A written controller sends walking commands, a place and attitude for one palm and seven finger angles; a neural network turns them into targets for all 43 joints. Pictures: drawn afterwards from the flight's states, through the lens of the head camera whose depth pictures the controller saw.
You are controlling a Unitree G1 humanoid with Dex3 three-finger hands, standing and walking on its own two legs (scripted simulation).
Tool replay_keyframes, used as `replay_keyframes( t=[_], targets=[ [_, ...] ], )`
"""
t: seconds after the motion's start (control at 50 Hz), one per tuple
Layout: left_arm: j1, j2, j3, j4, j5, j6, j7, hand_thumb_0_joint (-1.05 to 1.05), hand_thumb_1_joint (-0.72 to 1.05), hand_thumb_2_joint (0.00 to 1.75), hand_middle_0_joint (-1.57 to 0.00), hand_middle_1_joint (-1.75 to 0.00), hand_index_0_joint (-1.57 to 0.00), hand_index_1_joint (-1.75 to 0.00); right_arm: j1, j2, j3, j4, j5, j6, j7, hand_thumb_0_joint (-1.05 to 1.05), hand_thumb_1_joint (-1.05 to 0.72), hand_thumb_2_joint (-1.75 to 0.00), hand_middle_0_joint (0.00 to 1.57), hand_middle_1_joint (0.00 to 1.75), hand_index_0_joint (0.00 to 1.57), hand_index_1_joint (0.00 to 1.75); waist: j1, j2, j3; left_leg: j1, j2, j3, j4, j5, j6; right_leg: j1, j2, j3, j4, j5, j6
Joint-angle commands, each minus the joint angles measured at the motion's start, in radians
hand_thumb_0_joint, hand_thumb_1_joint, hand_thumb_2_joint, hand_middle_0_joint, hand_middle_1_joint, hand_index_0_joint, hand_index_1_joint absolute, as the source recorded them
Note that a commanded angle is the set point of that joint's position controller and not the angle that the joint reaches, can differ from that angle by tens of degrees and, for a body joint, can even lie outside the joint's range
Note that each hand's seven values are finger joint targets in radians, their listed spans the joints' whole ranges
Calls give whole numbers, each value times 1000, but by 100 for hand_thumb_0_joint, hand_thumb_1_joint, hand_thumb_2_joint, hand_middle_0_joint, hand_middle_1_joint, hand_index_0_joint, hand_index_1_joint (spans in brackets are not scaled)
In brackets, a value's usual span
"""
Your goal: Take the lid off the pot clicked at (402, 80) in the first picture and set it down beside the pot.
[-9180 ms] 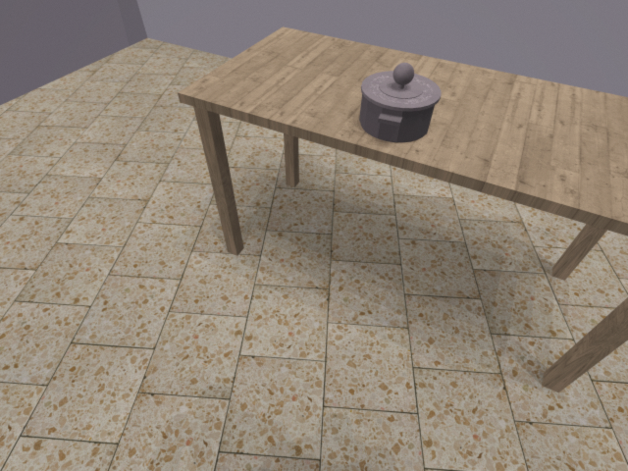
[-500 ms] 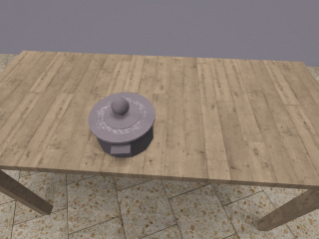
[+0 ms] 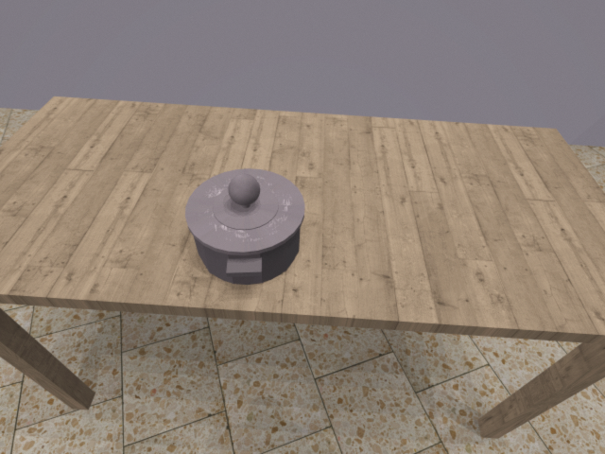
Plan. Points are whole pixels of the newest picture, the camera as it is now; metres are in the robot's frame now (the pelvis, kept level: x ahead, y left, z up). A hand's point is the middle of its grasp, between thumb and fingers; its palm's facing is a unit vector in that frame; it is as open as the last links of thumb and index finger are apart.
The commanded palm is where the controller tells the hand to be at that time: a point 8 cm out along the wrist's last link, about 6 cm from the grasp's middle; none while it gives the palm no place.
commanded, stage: come to a stop and stand still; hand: left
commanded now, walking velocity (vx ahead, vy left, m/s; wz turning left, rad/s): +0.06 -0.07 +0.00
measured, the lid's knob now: (244, 189) +0.47 +0.13 +0.09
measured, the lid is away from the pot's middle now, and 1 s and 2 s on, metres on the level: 0.00 0.00 0.00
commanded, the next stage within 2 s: look again from close up in 0.62 s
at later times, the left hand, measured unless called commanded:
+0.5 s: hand out of the picture +0.05 +0.18 -0.18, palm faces +0.07 -0.98 -0.20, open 7.4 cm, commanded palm none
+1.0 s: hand out of the picture +0.06 +0.20 -0.17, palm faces +0.04 -0.98 -0.21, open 7.4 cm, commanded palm none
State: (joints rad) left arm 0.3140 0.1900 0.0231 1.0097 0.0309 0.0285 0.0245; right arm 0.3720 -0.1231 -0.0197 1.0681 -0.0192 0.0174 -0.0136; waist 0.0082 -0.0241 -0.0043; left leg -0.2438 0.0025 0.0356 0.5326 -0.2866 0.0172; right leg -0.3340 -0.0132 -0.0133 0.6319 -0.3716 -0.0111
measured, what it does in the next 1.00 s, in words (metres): stands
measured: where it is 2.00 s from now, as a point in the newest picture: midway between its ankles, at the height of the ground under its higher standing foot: outside the picture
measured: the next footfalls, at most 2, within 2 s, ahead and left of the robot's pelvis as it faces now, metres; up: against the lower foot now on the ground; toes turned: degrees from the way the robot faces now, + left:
none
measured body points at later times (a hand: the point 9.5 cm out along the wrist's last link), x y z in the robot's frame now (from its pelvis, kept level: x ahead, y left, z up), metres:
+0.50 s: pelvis +0.05 +0.02 +0.00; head +0.04 +0.02 +0.45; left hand +0.05 +0.24 -0.16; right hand +0.06 -0.21 -0.16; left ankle +0.00 +0.11 -0.73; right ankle +0.02 -0.11 -0.73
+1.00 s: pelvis +0.04 +0.02 +0.00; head +0.06 +0.03 +0.45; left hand +0.06 +0.25 -0.15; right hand +0.05 -0.20 -0.15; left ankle +0.00 +0.11 -0.73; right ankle +0.02 -0.11 -0.73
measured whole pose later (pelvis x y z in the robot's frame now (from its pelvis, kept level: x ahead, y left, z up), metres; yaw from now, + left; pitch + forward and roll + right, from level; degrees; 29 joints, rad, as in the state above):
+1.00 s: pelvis +0.04 +0.02 +0.00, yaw +1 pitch -1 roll +0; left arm 0.28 0.17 0.00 1.04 0.01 0.00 0.04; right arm 0.28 -0.16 0.01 1.09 -0.01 -0.02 -0.03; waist 0.00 -0.01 0.04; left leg -0.13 -0.04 0.02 0.47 -0.32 0.04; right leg -0.17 -0.03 -0.02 0.48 -0.30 0.02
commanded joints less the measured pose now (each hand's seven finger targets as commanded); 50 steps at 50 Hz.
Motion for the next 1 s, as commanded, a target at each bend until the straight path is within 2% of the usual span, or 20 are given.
replay_keyframes(
  t=[0.0,0.02,0.04,0.06,0.08,0.1,0.12,0.14,0.16,0.18,0.2,0.24,0.26,0.32,0.36,0.4,0.46,0.7,0.88,0.98],
  targets=[
    [101,25,-5,-10,-3,-21,7,0,90,90,-20,-30,-20,-30,-18,-108,-18,-54,3,-28,-10,0,-90,-90,20,30,20,30,29,97,184,-235,147,-188,-253,-347,77,111,-9,9,-147,23,-8],
    [114,29,-9,-2,-3,-32,12,0,90,90,-20,-30,-20,-30,5,-86,-15,-50,6,-30,-13,0,-90,-90,20,30,20,30,19,67,205,-207,101,-153,-174,-253,59,87,-46,83,-224,19,-26],
    [120,43,-11,5,-6,-41,14,0,90,90,-20,-30,-20,-30,26,-56,-7,-46,9,-34,-14,0,-90,-90,20,30,20,30,4,30,185,-146,56,-95,-97,-140,38,54,-92,149,-267,24,-54],
    [105,63,-9,13,-10,-45,14,0,90,90,-20,-30,-20,-30,51,-38,-1,-39,8,-35,-16,0,-90,-90,20,30,20,30,-14,-58,146,-102,33,-41,-54,-106,17,34,-124,195,-290,-14,-76],
    [91,69,-9,13,-15,-46,14,0,90,90,-20,-30,-20,-30,68,-37,1,-28,8,-30,-16,0,-90,-90,20,30,20,30,-22,-123,129,-49,31,-22,-30,-98,8,-3,-141,205,-327,-90,-86],
    [77,67,-9,14,-17,-47,13,0,90,90,-20,-30,-20,-30,74,-34,0,-22,9,-27,-19,0,-90,-90,20,30,20,30,-31,-179,134,-14,37,-23,-32,-64,8,-20,-136,195,-347,-70,-90],
    [76,54,-13,12,-16,-48,14,0,90,90,-20,-30,-20,-30,82,-40,1,-15,9,-32,-18,0,-90,-90,20,30,20,30,-35,-144,122,14,43,-26,-37,-22,8,-23,-132,184,-330,-12,-85],
    [149,72,3,69,0,-76,51,0,90,90,-20,-30,-20,-30,-67,-112,-2,-47,-2,-32,-7,0,-90,-90,20,30,20,30,20,-78,118,-28,36,-30,122,-12,-27,32,-155,217,-290,431,-48],
    [128,115,2,29,-9,-87,45,0,90,90,-20,-30,-20,-30,-21,-41,5,-92,5,-36,-1,0,-90,-90,20,30,20,30,-26,-57,-32,-49,23,-30,111,-137,-17,149,-205,231,-264,451,-78],
    [112,97,1,22,-10,-90,38,0,90,90,-20,-30,-20,-30,-17,-35,9,-86,9,-42,-5,0,-90,-90,20,30,20,30,-25,17,-50,-21,19,-18,42,-114,-11,168,-195,206,-232,465,-101],
    [92,107,5,23,-16,-89,30,0,90,90,-20,-30,-20,-30,-2,-25,9,-70,10,-45,-3,0,-90,-90,20,30,20,30,-28,68,-108,25,14,-14,-25,-45,-15,197,-179,176,-187,417,-112],
    [95,51,-2,29,-19,-86,31,0,90,90,-20,-30,-20,-30,15,-63,7,-54,11,-58,-10,0,-90,-90,20,30,20,30,-30,87,-72,31,78,-91,-28,168,12,149,-101,101,-130,382,-69],
    [105,35,-10,38,-16,-80,30,0,90,90,-20,-30,-20,-30,5,-74,6,-50,13,-59,-14,0,-90,-90,20,30,20,30,-19,119,-44,27,95,-103,-20,261,19,139,-88,81,-131,372,-60],
    [110,17,-12,47,-15,-70,31,0,90,90,-20,-30,-20,-30,-5,-86,9,-51,13,-54,-23,0,-90,-90,20,30,20,30,-14,40,52,-1,106,-123,-35,319,21,116,-79,62,-151,353,-55],
    [108,14,-13,46,-17,-67,34,0,90,90,-20,-30,-20,-30,6,-94,10,-42,13,-55,-26,0,-90,-90,20,30,20,30,-17,10,63,5,104,-119,-46,339,19,129,-82,59,-149,381,-53],
    [91,27,-10,34,-21,-61,31,0,90,90,-20,-30,-20,-30,-3,-97,11,-40,11,-54,-25,0,-90,-90,20,30,20,30,-13,46,66,14,102,-123,-79,309,19,131,-81,54,-153,343,-52],
    [79,37,-6,20,-20,-57,33,0,90,90,-20,-30,-20,-30,-19,-110,13,-39,9,-55,-26,0,-90,-90,20,30,20,30,-10,55,72,21,98,-121,-84,351,19,147,-84,55,-156,357,-47],
    [20,89,1,-28,-25,-40,26,0,90,90,-20,-30,-20,-30,-53,-146,13,-44,8,-53,-24,0,-90,-90,20,30,20,30,0,39,42,57,97,-123,-130,352,20,185,-93,42,-172,346,-33],
    [26,89,-1,-22,-24,-43,26,0,90,90,-20,-30,-20,-30,-49,-145,14,-27,11,-55,-23,0,-90,-90,20,30,20,30,-3,44,19,99,94,-118,-134,370,21,191,-105,54,-189,368,-30],
    [29,83,-5,-9,-23,-42,26,0,90,90,-20,-30,-20,-30,-45,-140,16,-15,13,-53,-24,0,-90,-90,20,30,20,30,-5,37,50,90,95,-115,-149,330,21,176,-105,54,-201,336,-27]
  ],
)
